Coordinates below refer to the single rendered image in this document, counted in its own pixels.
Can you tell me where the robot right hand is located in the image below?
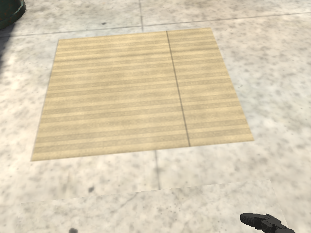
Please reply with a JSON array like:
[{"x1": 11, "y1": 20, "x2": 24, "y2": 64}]
[{"x1": 240, "y1": 213, "x2": 295, "y2": 233}]

